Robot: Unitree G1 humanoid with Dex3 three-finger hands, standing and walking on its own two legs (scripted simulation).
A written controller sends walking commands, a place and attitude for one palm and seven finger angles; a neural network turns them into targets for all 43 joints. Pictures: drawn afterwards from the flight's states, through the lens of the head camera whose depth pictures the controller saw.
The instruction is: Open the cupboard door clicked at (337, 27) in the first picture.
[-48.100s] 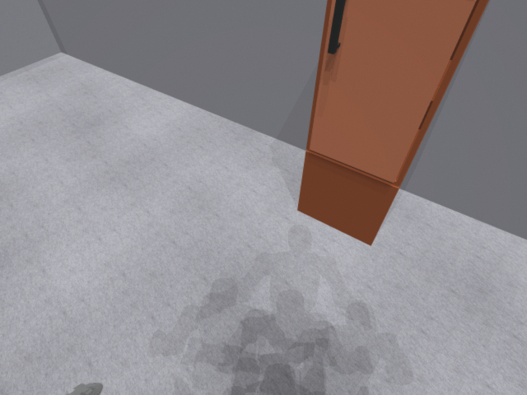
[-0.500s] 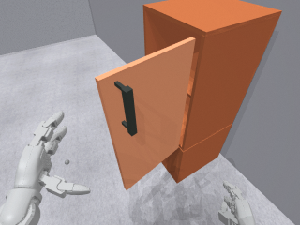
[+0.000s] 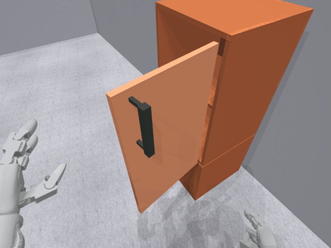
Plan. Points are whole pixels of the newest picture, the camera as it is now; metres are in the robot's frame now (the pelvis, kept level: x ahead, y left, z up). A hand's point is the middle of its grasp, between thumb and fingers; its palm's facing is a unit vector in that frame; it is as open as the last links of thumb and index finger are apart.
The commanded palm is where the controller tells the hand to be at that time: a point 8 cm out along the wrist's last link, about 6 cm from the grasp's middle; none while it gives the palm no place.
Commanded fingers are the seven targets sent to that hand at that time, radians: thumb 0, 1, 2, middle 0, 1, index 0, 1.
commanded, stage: draw the hand back to the body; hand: left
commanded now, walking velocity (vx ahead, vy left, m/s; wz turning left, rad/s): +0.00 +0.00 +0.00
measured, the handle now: (141, 128) +0.34 +0.10 +0.14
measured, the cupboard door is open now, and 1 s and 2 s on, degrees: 100 100 100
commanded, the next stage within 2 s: step back with the hand held close in 0.48 s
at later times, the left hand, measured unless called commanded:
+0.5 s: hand (49, 178) +0.19 +0.25 +0.14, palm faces +0.45 -0.80 -0.39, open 7.4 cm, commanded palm +0.14 +0.28 +0.16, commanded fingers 0.00 0.90 0.90 -0.20 -0.30 -0.20 -0.30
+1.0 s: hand (39, 188) +0.17 +0.26 +0.14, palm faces +0.31 -0.81 -0.50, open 7.4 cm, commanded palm +0.11 +0.30 +0.17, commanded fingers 0.00 0.90 0.90 -0.20 -0.30 -0.20 -0.30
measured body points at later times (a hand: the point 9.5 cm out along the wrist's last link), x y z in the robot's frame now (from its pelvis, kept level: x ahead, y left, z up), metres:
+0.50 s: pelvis +0.00 -0.02 +0.00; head -0.01 -0.04 +0.45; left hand +0.16 +0.29 +0.17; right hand +0.19 -0.24 -0.09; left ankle +0.01 +0.10 -0.74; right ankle -0.05 -0.12 -0.74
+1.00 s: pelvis -0.04 +0.00 +0.00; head -0.02 +0.00 +0.44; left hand +0.15 +0.30 +0.17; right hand +0.14 -0.25 -0.08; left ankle +0.01 +0.10 -0.74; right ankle -0.05 -0.12 -0.74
